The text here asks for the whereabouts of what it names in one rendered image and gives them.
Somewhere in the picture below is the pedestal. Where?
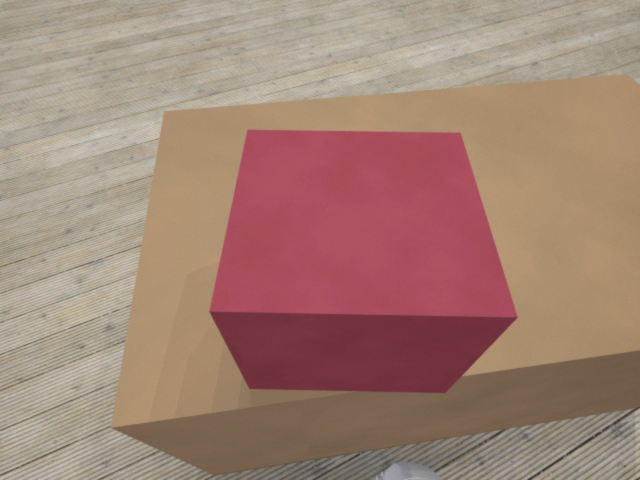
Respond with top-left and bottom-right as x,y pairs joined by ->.
111,74 -> 640,476

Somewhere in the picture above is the carton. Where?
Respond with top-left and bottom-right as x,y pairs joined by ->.
209,130 -> 518,393

